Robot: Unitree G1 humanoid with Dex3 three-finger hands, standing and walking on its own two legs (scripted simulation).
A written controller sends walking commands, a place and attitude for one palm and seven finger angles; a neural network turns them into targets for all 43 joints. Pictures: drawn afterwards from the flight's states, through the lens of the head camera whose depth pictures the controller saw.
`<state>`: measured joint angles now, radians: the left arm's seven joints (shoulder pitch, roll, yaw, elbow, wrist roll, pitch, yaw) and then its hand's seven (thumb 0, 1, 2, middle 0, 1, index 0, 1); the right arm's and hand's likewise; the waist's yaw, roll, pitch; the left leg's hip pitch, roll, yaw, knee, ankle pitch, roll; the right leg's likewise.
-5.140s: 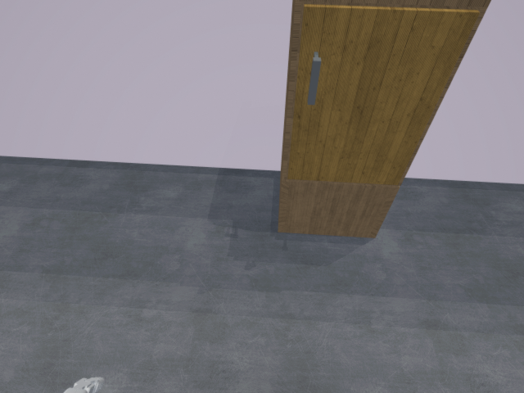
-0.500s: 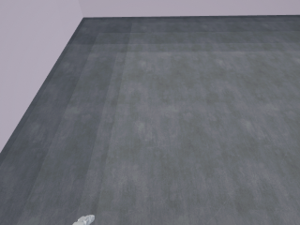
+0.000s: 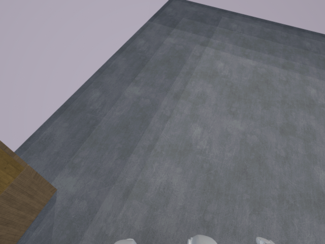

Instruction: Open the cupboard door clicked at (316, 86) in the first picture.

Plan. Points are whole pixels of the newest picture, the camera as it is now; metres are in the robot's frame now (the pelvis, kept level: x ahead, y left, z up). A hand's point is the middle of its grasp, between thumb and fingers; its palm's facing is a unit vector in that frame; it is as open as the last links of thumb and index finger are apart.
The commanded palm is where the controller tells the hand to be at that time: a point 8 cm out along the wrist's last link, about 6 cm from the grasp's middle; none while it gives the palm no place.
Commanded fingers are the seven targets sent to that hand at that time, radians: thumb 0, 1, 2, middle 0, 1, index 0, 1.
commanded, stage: turn to face it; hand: left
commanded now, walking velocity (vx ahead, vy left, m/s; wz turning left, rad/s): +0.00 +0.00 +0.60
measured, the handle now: out of the picture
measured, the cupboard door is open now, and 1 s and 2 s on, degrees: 0 0 0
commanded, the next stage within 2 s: take the last steps up to it in 1.86 s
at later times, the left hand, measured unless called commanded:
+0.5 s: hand out of the picture +0.00 +0.15 -0.13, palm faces +0.34 -0.90 -0.27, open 7.4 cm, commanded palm none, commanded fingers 0.00 0.90 0.90 -0.20 -0.30 -0.20 -0.30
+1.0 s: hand out of the picture -0.05 +0.21 -0.14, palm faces +0.61 -0.74 -0.27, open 7.4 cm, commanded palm none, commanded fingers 0.00 0.90 0.90 -0.20 -0.30 -0.20 -0.30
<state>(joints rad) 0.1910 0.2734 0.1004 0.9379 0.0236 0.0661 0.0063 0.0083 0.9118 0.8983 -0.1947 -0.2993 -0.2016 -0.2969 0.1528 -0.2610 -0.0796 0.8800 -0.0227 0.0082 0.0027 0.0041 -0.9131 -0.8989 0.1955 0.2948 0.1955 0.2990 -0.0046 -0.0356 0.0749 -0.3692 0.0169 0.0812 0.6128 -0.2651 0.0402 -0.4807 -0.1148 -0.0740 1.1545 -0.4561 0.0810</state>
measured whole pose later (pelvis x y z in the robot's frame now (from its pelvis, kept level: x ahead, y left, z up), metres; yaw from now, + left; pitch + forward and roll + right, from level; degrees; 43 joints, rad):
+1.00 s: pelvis -0.01 -0.03 +0.01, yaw +37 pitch +0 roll -1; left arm 0.15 0.25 0.08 0.87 0.01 0.05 0.00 0.01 0.91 0.90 -0.20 -0.30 -0.20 -0.30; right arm 0.18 -0.22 -0.06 0.91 -0.02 0.04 0.01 0.01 -0.91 -0.90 0.20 0.30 0.20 0.30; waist -0.02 0.01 0.06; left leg -0.29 -0.03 -0.06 0.51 -0.23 0.02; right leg -0.41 -0.07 -0.03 0.87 -0.44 0.09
